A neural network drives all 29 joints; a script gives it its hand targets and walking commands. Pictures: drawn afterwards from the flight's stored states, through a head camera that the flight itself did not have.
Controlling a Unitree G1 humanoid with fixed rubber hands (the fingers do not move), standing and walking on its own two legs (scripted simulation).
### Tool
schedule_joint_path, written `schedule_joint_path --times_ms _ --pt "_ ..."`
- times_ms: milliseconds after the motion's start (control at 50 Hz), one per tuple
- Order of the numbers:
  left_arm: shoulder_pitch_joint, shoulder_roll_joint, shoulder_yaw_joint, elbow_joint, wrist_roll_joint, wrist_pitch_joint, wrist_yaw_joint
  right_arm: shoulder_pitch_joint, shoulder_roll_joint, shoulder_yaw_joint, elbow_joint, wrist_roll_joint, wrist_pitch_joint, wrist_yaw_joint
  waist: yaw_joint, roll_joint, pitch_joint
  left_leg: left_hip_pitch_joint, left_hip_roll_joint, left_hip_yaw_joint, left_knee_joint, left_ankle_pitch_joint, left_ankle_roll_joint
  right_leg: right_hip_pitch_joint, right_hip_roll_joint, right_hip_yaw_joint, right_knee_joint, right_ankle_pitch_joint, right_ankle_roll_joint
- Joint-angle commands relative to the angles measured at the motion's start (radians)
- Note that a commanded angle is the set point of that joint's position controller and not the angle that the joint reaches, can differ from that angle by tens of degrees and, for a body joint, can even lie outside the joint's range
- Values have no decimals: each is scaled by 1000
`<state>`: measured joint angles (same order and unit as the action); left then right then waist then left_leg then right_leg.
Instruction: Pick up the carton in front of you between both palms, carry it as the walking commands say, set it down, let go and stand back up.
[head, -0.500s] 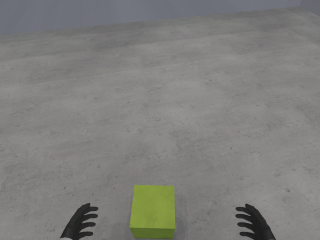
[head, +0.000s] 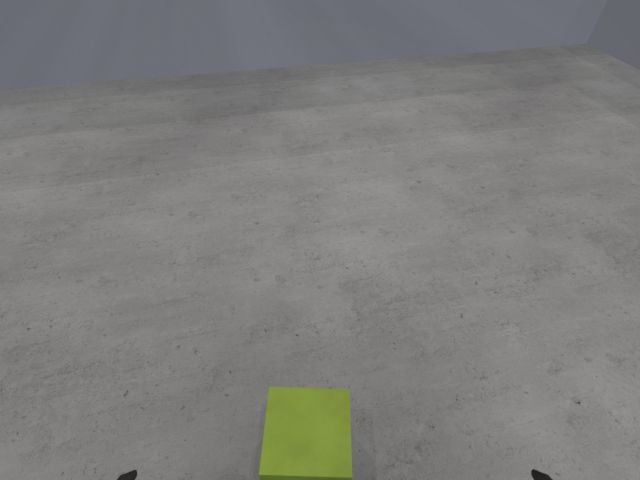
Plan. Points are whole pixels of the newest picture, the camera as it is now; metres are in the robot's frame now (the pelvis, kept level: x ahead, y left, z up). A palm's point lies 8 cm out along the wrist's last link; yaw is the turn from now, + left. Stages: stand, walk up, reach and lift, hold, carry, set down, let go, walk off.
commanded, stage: stand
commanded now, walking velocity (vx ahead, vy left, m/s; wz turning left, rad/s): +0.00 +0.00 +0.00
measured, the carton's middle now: (307, 445) +0.37 +0.04 -0.64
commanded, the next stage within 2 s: none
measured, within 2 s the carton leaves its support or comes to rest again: neither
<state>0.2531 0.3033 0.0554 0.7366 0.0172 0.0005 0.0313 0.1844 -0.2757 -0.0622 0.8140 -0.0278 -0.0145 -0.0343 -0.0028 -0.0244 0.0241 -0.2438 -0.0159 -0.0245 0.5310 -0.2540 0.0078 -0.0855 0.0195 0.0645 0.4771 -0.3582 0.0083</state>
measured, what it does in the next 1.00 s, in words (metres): stands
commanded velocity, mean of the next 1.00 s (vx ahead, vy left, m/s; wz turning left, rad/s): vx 0.00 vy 0.00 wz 0.00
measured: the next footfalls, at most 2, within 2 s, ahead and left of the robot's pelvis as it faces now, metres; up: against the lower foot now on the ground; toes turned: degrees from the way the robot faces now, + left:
none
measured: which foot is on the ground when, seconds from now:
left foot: down 0.00-1.00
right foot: down 0.00-1.00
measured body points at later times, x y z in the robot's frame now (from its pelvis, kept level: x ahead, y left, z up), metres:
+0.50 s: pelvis -0.02 +0.00 +0.00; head -0.03 +0.01 +0.45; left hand +0.07 +0.29 -0.12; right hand +0.08 -0.29 -0.11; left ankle +0.02 +0.11 -0.73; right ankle -0.06 -0.13 -0.73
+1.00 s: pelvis -0.03 +0.00 +0.01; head -0.03 +0.01 +0.46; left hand +0.06 +0.30 -0.12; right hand +0.07 -0.30 -0.11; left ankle +0.02 +0.11 -0.73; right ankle -0.06 -0.13 -0.73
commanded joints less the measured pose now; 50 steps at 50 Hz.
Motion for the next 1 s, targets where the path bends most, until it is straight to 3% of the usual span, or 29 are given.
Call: schedule_joint_path --times_ms 0,480,980 --pt "-4 130 30 -47 0 -16 5 -23 -145 -31 -44 2 -13 -5 -2 32 -28 111 85 -77 -69 256 13 -111 -61 29 -81 218 13" --pt "-8 162 17 65 -8 -23 6 -29 -170 -12 64 15 -8 -2 -5 30 20 87 95 -108 -143 123 11 -108 -83 58 -134 124 -2" --pt "-30 188 7 139 -17 -26 4 -41 -201 -1 126 26 -9 1 -4 30 14 107 108 -115 -175 149 12 -91 -97 66 -163 147 -11"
